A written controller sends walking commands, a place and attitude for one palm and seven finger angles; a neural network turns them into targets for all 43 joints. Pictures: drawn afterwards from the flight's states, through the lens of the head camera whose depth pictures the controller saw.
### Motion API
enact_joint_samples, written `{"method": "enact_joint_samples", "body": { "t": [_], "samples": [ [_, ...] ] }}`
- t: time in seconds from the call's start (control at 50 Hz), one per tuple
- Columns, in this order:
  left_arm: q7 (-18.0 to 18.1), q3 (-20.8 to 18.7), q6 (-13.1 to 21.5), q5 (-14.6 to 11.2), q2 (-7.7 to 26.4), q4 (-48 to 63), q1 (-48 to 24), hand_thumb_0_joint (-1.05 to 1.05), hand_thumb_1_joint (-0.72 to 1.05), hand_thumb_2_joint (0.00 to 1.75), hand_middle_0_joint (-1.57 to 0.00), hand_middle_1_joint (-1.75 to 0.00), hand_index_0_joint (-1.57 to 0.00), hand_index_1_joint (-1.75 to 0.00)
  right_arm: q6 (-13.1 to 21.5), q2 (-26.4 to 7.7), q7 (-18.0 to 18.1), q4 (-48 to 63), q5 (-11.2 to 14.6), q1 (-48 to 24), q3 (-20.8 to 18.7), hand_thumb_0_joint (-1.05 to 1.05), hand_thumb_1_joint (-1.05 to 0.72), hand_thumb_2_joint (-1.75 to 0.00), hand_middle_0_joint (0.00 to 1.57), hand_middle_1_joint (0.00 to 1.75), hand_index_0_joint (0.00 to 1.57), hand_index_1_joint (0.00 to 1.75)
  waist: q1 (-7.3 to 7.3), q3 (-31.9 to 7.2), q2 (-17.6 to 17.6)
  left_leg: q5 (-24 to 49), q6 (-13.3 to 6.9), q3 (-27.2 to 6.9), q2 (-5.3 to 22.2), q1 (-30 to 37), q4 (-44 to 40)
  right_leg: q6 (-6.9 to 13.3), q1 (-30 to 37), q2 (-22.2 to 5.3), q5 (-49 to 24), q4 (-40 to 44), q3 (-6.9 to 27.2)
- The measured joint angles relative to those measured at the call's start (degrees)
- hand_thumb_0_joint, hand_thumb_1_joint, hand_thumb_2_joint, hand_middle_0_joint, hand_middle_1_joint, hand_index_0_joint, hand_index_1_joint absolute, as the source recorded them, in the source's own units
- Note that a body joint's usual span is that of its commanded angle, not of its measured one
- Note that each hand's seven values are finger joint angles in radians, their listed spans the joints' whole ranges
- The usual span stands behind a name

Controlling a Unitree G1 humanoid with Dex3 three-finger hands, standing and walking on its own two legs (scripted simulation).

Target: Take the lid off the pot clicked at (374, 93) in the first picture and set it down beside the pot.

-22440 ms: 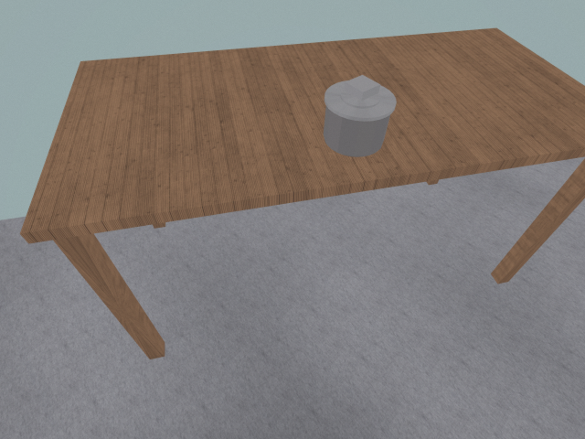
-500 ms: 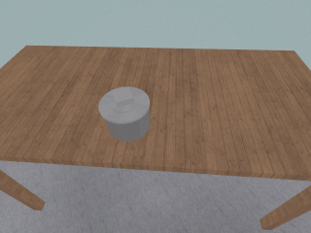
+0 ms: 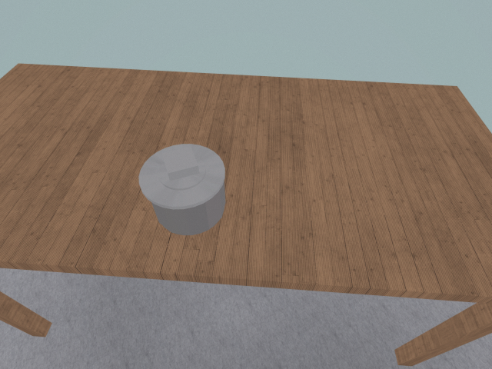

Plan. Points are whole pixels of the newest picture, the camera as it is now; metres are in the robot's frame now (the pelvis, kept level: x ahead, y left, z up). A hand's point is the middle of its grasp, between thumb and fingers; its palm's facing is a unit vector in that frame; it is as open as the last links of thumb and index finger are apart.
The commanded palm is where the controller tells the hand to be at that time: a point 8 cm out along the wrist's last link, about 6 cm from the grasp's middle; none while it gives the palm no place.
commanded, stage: come to a stop and stand still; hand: left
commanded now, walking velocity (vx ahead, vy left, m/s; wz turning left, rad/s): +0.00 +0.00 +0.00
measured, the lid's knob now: (180, 163) +0.43 +0.15 +0.10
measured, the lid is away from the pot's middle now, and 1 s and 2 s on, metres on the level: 0.00 0.00 0.00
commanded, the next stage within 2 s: look again from close up in 0.24 s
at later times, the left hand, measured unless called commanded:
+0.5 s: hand out of the picture +0.00 +0.15 -0.17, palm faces +0.04 -0.98 -0.18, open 7.3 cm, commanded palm none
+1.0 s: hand out of the picture -0.01 +0.14 -0.18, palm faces +0.05 -0.99 -0.16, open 7.3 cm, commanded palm none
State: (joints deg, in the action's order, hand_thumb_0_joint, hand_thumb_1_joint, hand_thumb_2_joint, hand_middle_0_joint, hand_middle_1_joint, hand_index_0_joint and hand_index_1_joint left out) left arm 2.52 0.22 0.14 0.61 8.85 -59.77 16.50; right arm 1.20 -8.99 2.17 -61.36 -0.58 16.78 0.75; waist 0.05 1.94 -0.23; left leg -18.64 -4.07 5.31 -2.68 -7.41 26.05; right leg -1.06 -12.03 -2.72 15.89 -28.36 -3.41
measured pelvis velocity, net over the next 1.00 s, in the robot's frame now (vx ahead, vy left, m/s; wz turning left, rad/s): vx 0.01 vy -0.01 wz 0.01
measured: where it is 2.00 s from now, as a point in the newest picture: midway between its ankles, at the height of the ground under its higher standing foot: outside the picture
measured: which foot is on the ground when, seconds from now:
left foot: down 0.00-1.00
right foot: down 0.00-1.00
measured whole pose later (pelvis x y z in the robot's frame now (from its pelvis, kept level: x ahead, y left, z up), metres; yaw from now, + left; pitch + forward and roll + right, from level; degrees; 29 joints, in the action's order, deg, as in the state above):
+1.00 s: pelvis +0.01 -0.01 +0.00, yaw +0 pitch +0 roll +0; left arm 2.8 0.5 0.8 0.5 6.7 -63.2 18.7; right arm 2.0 -5.7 2.6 -66.5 0.0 18.0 0.9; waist -0.3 2.1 0.5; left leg -17.9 -3.1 4.6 -1.7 -5.5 23.4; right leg -0.2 -9.8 -1.6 15.2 -25.3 -4.2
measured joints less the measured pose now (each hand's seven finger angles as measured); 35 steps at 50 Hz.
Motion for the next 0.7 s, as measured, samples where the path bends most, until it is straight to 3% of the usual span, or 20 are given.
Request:
{"method": "enact_joint_samples", "body": {
  "t": [0.7],
  "samples": [
    [0.3, 0.2, 0.5, -0.1, -1.9, -3.3, 1.8, 0.01, 0.92, 0.9, -0.2, -0.3, -0.2, -0.3, 0.8, 2.4, 0.5, -4.5, 0.5, 0.6, 0.1, 0.0, -0.91, -0.9, 0.2, 0.3, 0.2, 0.3, -0.42, 0.2, 0.4, 0.6, 1.0, -0.7, 0.8, 2.3, -2.8, 0.8, 2.4, 1.0, -0.2, 2.7, -0.7]
  ]
}}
